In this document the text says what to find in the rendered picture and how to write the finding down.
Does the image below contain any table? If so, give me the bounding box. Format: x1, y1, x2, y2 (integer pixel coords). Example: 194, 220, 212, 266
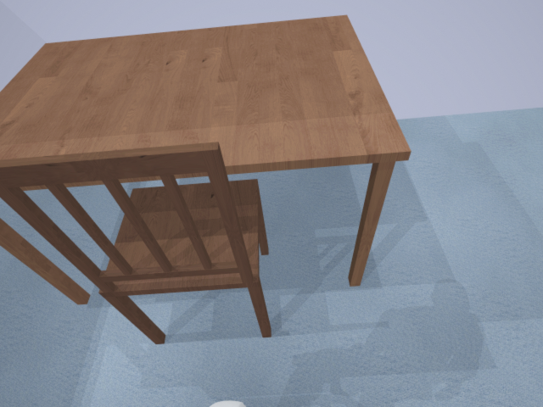
0, 15, 411, 304

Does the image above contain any chair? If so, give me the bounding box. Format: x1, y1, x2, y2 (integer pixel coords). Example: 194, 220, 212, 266
0, 142, 272, 344

